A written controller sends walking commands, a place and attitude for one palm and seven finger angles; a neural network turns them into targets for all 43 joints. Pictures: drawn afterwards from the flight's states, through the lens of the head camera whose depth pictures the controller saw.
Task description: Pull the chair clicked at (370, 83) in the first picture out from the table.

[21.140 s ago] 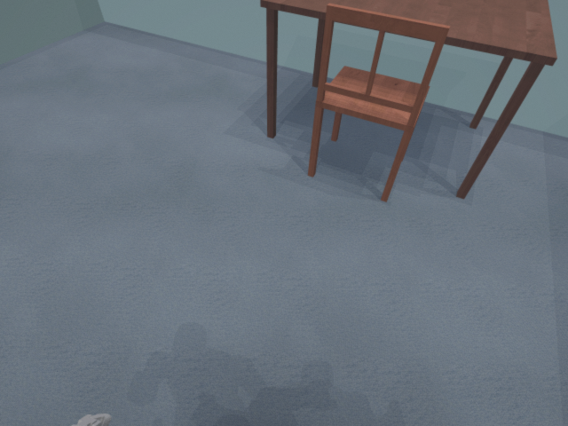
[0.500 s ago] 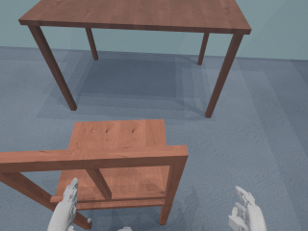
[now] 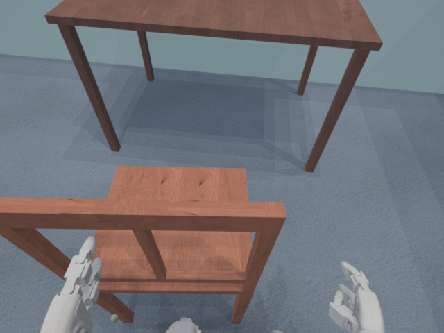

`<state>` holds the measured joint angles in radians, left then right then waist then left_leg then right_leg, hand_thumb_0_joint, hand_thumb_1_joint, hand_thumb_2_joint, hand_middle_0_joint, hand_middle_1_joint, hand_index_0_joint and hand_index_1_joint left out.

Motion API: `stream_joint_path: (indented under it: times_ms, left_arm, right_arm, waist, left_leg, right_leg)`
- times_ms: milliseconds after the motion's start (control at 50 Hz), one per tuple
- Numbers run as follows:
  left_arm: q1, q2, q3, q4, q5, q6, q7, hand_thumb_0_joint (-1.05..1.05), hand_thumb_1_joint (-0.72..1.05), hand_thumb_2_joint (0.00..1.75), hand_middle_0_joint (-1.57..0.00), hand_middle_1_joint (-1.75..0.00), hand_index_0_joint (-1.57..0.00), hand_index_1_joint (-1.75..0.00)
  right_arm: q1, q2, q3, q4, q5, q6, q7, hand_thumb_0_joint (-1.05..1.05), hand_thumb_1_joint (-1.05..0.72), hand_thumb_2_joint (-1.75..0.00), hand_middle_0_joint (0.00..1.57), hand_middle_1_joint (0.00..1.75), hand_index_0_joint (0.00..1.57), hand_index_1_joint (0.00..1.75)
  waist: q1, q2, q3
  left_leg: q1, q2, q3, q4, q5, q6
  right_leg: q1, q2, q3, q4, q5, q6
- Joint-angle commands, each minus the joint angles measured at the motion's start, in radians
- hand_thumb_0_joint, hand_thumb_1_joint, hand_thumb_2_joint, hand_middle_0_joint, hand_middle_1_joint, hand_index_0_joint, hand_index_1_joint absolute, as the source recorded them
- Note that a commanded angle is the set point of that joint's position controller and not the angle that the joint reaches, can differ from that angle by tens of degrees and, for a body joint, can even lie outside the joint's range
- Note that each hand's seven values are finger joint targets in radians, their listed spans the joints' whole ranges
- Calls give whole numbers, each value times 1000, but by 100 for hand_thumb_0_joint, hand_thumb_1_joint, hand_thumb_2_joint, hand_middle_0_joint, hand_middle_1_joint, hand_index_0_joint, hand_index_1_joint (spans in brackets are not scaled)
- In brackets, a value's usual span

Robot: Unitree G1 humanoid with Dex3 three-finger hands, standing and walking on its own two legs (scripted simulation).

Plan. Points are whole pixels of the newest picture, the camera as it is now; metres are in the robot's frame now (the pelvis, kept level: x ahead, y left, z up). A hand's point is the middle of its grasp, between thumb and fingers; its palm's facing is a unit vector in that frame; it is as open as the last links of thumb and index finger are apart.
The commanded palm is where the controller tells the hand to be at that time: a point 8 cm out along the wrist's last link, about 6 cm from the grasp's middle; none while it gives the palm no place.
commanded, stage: draw the hand back to the body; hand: left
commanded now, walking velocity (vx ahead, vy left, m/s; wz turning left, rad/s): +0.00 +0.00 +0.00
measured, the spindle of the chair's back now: (152, 253) +0.27 +0.16 -0.03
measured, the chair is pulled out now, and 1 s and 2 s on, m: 0.60 0.61 0.57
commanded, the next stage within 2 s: step back with the hand held close in 1.38 s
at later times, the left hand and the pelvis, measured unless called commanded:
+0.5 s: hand (75, 308) +0.15 +0.21 +0.08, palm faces +0.06 -0.91 -0.42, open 15.2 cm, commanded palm +0.13 +0.27 +0.16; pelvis +0.01 +0.00 +0.04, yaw -1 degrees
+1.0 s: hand (56, 295) +0.16 +0.23 +0.10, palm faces +0.16 -0.83 -0.53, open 8.2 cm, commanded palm +0.17 +0.28 +0.26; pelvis +0.04 -0.02 +0.07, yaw +1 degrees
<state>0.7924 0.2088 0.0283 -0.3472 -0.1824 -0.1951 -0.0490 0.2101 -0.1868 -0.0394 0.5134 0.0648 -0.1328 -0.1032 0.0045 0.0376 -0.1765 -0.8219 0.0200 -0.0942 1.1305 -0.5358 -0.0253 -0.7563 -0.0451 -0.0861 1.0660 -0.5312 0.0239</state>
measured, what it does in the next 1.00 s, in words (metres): rises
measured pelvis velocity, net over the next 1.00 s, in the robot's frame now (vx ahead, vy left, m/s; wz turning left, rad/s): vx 0.04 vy -0.02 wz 0.01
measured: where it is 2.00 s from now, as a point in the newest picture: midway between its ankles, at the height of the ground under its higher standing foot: outside the picture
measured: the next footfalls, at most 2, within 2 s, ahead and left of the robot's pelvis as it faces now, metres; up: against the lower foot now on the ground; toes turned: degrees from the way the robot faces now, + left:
none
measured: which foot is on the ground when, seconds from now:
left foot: down 0.00-1.00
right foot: down 0.00-1.00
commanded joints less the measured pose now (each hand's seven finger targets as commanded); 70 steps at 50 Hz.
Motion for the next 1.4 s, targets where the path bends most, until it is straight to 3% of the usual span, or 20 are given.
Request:
stream_joint_path:
  times_ms: [0,80,140,280,300,320,360,420,500,700,740,900,940,1080,1140,1220,1240,1300,1360,1380]
  left_arm:
    - [22,102,99,-162,-42,-217,-92,0,-55,20,0,0,0,0]
    - [33,159,177,-202,-98,-224,-161,0,-55,20,0,0,0,0]
    - [-12,189,224,-298,-131,-193,-137,0,-55,20,0,0,0,0]
    - [-102,244,306,-361,-164,-192,-91,0,-37,29,-2,-4,-2,-4]
    - [-18,452,374,-304,54,-16,72,0,-33,31,-3,-5,-3,-5]
    - [-48,340,287,-467,68,53,129,0,-30,32,-4,-5,-4,-5]
    - [-39,302,265,-407,101,143,199,0,-22,36,-4,-7,-4,-7]
    - [-107,333,293,-392,110,190,239,0,-12,41,-6,-9,-6,-9]
    - [-178,362,321,-418,121,201,260,0,3,48,-8,-12,-8,-12]
    - [-320,426,386,-515,129,199,283,0,39,65,-13,-19,-13,-19]
    - [-365,466,411,-553,130,200,289,0,47,69,-14,-21,-14,-21]
    - [-426,518,453,-636,126,211,300,0,75,83,-18,-27,-18,-27]
    - [-447,547,466,-653,124,221,300,0,83,87,-19,-29,-19,-29]
    - [-473,566,480,-654,120,216,296,0,90,90,-20,-30,-20,-30]
    - [-449,515,465,-565,126,216,290,0,90,90,-20,-30,-20,-30]
    - [-515,437,455,-376,134,164,269,0,90,90,-20,-30,-20,-30]
    - [-487,385,443,-271,139,165,252,0,90,90,-20,-30,-20,-30]
    - [-341,295,432,-21,127,149,221,0,90,90,-20,-30,-20,-30]
    - [-281,246,384,1,113,132,186,0,90,90,-20,-30,-20,-30]
    - [-295,283,407,-41,107,118,187,0,90,90,-20,-30,-20,-30]
  right_arm:
    - [-107,-112,-56,-134,1,-61,22,0,-90,-90,20,30,20,30]
    - [-138,-108,-53,-166,18,-52,27,0,-90,-90,20,30,20,30]
    - [-131,-102,-40,-167,23,-56,14,0,-90,-90,20,30,20,30]
    - [-107,-98,-17,-114,28,-102,-10,0,-90,-90,20,30,20,30]
    - [-110,-104,-1,-145,-2,-69,-32,0,-90,-90,20,30,20,30]
    - [-96,-90,21,-187,-4,-69,-42,0,-90,-90,20,30,20,30]
    - [-94,-87,27,-152,-11,-64,-56,0,-90,-90,20,30,20,30]
    - [-99,-104,35,-138,-22,-59,-64,0,-90,-90,20,30,20,30]
    - [-98,-115,43,-112,-29,-91,-62,0,-90,-90,20,30,20,30]
    - [-116,-133,50,-28,-33,-185,-31,0,-90,-90,20,30,20,30]
    - [-111,-139,54,-14,-30,-198,-27,0,-90,-90,20,30,20,30]
    - [-92,-144,47,11,-10,-219,-14,0,-90,-90,20,30,20,30]
    - [-96,-144,47,19,2,-223,-9,0,-90,-90,20,30,20,30]
    - [-84,-149,50,28,7,-230,-2,0,-90,-90,20,30,20,30]
    - [-111,-143,46,34,5,-231,1,0,-90,-90,20,30,20,30]
    - [-132,-154,33,38,-23,-196,-4,0,-90,-90,20,30,20,30]
    - [-163,-152,27,40,-20,-185,2,0,-90,-90,20,30,20,30]
    - [-175,-144,5,40,-25,-96,10,0,-90,-90,20,30,20,30]
    - [-204,-133,-1,6,-13,-25,25,0,-90,-90,20,30,20,30]
    - [-211,-135,-6,-5,-12,-13,23,0,-90,-90,20,30,20,30]
  waist:
    - [-13,0,-76]
    - [10,35,-129]
    - [12,84,-142]
    - [6,84,-84]
    - [91,164,-148]
    - [50,197,-95]
    - [39,176,-9]
    - [37,95,34]
    - [44,103,37]
    - [57,171,6]
    - [61,241,-8]
    - [63,214,-52]
    - [66,271,-52]
    - [61,225,-70]
    - [55,169,-40]
    - [39,-23,37]
    - [41,-19,90]
    - [51,-180,148]
    - [59,-111,197]
    - [63,-116,185]
  left_leg:
    - [94,-15,39,-151,245,31]
    - [131,-14,49,-184,227,34]
    - [183,-12,41,-220,240,36]
    - [248,-9,33,-282,238,30]
    - [301,36,34,-354,215,19]
    - [318,26,42,-378,216,20]
    - [349,33,44,-398,231,18]
    - [392,38,46,-443,237,21]
    - [489,35,50,-497,314,21]
    - [640,27,60,-581,506,18]
    - [653,22,59,-593,536,14]
    - [727,26,52,-607,713,19]
    - [731,23,56,-610,726,17]
    - [759,25,58,-612,746,25]
    - [750,19,78,-612,681,28]
    - [760,26,90,-620,597,39]
    - [742,20,94,-627,550,37]
    - [680,33,103,-646,496,41]
    - [635,32,104,-657,456,44]
    - [637,33,100,-658,440,47]
  right_leg:
    - [17,31,-13,-133,188,-33]
    - [97,24,10,-164,172,-36]
    - [133,30,4,-195,175,-37]
    - [172,37,-3,-270,161,-34]
    - [276,-2,51,-327,160,-65]
    - [289,-7,31,-347,186,-60]
    - [295,2,12,-372,198,-64]
    - [350,4,2,-427,209,-57]
    - [427,-2,2,-475,293,-58]
    - [571,-18,4,-540,492,-56]
    - [600,-22,9,-549,513,-60]
    - [644,-29,-4,-526,643,-49]
    - [644,-26,4,-529,640,-51]
    - [648,-33,-5,-516,685,-43]
    - [635,-27,11,-540,678,-41]
    - [611,-35,27,-589,684,-26]
    - [595,-27,56,-617,654,-31]
    - [616,-31,23,-622,615,-14]
    - [605,-39,36,-647,563,-15]
    - [604,-40,40,-654,534,-14]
